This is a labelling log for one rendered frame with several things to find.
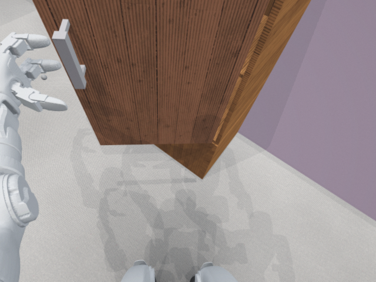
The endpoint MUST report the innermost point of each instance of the cupboard door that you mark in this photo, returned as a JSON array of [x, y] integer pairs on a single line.
[[157, 71]]

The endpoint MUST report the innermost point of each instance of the left robot thigh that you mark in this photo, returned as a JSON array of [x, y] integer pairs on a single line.
[[140, 273]]

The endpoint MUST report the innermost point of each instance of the right robot thigh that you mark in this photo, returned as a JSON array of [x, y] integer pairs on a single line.
[[214, 274]]

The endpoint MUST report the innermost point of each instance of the handle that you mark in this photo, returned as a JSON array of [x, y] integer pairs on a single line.
[[68, 56]]

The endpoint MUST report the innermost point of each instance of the left robot hand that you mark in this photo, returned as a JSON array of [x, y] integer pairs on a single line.
[[14, 46]]

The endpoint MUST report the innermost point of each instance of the robot left upper arm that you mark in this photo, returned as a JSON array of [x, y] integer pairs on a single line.
[[18, 207]]

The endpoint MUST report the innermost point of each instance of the left robot forearm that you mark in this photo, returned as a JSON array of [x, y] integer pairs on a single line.
[[10, 140]]

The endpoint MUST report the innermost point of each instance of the robot thigh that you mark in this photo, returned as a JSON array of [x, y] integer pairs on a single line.
[[140, 273], [214, 274]]

